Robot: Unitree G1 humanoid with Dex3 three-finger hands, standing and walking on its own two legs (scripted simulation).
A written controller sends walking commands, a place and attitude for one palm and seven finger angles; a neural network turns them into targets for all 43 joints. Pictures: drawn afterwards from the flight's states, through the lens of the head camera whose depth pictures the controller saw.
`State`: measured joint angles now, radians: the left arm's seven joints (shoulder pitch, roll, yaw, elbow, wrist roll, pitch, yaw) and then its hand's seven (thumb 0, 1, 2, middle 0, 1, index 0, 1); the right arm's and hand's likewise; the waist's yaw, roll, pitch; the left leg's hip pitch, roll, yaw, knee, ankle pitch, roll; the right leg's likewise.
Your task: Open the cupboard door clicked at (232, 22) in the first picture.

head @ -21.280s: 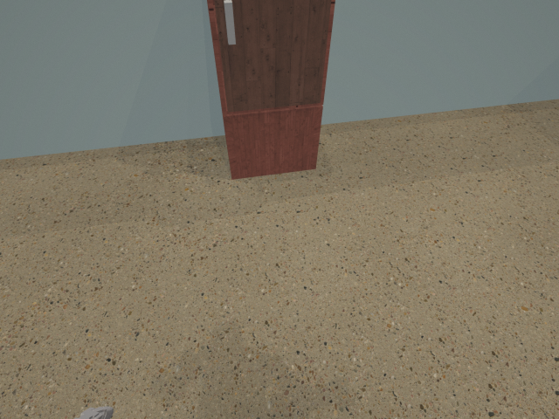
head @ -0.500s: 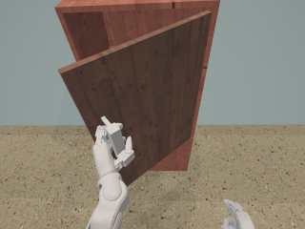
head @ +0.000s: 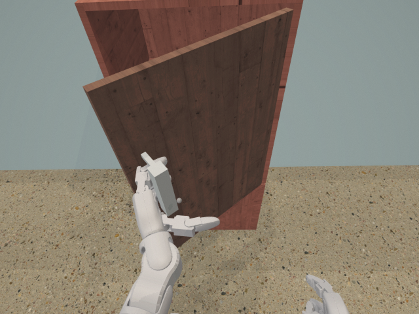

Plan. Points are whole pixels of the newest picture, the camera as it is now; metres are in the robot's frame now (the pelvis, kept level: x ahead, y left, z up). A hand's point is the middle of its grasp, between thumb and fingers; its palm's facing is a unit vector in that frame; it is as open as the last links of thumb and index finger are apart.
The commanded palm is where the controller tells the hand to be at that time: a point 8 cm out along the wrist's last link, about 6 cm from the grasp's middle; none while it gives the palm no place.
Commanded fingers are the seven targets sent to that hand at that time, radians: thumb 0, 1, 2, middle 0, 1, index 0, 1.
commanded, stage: open thumb and fingers to let go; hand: left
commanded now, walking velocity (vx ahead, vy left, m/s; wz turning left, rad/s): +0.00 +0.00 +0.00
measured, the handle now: (158, 183) +0.35 +0.12 +0.08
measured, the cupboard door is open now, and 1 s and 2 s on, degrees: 40 42 42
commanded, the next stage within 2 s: slide the hand sideways off the handle in 0.12 s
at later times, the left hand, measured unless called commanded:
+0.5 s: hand (174, 222) +0.27 +0.08 +0.08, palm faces -0.10 -0.99 +0.03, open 16.1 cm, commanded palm +0.25 +0.13 +0.07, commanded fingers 0.00 -0.50 0.30 -0.15 -0.30 -0.15 -0.30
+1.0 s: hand (156, 235) +0.24 +0.10 +0.07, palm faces -0.04 -1.00 +0.00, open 16.0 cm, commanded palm +0.21 +0.18 +0.07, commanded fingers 0.00 -0.50 0.30 -0.15 -0.30 -0.15 -0.30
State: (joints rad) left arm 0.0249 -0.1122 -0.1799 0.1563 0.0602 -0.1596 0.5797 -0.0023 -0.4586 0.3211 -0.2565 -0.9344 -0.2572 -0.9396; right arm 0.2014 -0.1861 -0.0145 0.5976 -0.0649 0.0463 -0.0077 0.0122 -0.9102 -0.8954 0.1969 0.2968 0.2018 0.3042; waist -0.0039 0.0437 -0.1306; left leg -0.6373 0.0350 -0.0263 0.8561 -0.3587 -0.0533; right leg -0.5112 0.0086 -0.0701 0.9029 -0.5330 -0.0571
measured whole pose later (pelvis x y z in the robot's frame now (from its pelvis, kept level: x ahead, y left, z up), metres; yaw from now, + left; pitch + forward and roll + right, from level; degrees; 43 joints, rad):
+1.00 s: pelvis +0.00 +0.02 +0.00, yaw -2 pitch +8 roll +0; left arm 0.33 0.08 -0.15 -0.10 -0.08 -0.27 0.07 -0.01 -0.50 0.30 -0.22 -0.33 -0.22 -0.33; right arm 0.24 -0.20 0.02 0.48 -0.01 -0.02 0.00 0.01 -0.91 -0.90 0.20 0.30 0.20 0.30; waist -0.01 0.04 -0.10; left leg -0.64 0.04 0.01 0.89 -0.38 -0.02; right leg -0.52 0.01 -0.03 0.91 -0.53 -0.03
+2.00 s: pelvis -0.01 +0.04 +0.00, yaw +0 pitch +5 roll -2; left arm 0.52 0.23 0.11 -0.35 -0.28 -0.17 -0.17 -0.01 -0.49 0.31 -0.15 -0.30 -0.15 -0.30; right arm 0.26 -0.22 0.04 0.49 0.04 -0.15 -0.08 0.01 -0.91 -0.90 0.20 0.30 0.20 0.30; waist 0.02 0.07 -0.12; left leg -0.61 0.03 -0.03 0.89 -0.37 -0.01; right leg -0.45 0.01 -0.06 0.85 -0.50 -0.01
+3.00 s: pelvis +0.03 +0.03 +0.05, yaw -3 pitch -2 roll +0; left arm 0.48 0.33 0.32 -0.39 -0.07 -0.07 0.11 0.02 0.87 0.89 -0.21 -0.30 -0.21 -0.30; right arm 0.19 -0.22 0.01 0.63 0.00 -0.08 -0.09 0.01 -0.91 -0.90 0.20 0.30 0.20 0.30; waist 0.06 0.05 0.00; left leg -0.17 0.03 0.04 0.42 -0.22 -0.01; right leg -0.03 0.00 -0.01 0.37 -0.31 -0.01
